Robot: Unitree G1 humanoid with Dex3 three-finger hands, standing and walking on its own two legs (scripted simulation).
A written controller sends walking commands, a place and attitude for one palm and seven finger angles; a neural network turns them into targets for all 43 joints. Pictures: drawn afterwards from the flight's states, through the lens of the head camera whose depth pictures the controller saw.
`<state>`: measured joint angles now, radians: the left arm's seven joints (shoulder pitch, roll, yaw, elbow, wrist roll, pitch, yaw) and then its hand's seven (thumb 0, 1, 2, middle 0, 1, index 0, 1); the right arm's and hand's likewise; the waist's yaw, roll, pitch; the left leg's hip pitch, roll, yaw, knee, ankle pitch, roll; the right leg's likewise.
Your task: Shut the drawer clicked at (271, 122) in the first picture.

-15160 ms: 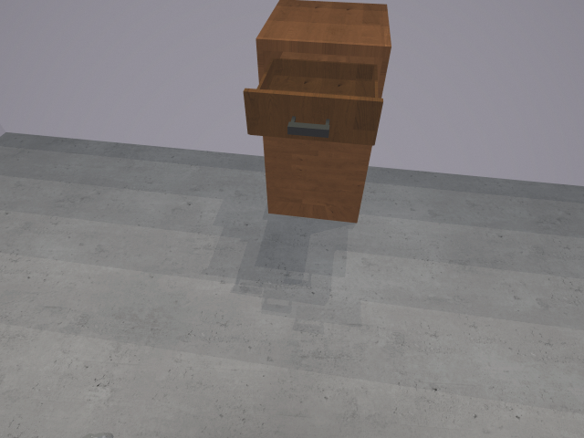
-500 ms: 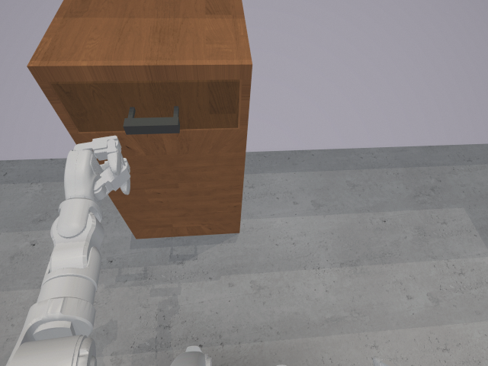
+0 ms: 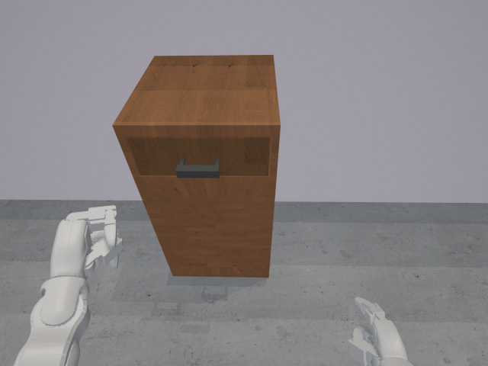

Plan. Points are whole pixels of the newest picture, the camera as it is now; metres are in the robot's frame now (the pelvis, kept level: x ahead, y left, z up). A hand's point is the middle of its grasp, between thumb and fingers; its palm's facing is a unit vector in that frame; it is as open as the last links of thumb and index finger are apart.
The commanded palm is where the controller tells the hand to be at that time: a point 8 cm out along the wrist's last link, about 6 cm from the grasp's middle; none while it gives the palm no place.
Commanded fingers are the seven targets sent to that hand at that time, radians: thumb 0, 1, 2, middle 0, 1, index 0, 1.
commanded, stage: draw the hand back to the body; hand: left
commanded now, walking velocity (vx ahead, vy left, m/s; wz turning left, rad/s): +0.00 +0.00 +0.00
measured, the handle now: (199, 165) +0.62 +0.19 -0.06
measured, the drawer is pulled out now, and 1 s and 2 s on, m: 0.00 0.00 0.00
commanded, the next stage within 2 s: step back with the hand held close in 0.46 s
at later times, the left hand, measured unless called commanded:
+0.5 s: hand (57, 286) +0.17 +0.24 +0.16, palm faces +0.41 -0.83 -0.36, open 3.2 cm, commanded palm +0.12 +0.28 +0.18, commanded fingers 0.00 0.90 0.90 -1.40 -1.60 -1.40 -1.60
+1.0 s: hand (53, 284) +0.17 +0.25 +0.15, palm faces +0.28 -0.82 -0.50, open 3.2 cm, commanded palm +0.11 +0.29 +0.18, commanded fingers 0.00 0.90 0.90 -1.40 -1.60 -1.40 -1.60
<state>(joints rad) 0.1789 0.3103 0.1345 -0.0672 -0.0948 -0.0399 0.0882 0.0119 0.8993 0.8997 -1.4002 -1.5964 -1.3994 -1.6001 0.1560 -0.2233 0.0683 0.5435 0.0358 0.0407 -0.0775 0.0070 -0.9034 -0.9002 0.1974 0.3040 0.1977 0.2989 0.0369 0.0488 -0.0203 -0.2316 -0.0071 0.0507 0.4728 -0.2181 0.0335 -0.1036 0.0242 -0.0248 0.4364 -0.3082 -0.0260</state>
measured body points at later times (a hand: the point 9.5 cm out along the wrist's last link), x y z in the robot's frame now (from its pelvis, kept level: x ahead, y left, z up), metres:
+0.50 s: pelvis +0.00 -0.01 +0.00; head -0.03 -0.03 +0.45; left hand +0.14 +0.28 +0.18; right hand +0.19 -0.22 -0.08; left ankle +0.02 +0.10 -0.74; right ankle -0.05 -0.10 -0.74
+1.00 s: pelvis -0.02 +0.01 +0.00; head +0.01 +0.00 +0.45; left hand +0.15 +0.29 +0.18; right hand +0.15 -0.23 -0.09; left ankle +0.02 +0.10 -0.74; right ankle -0.04 -0.10 -0.74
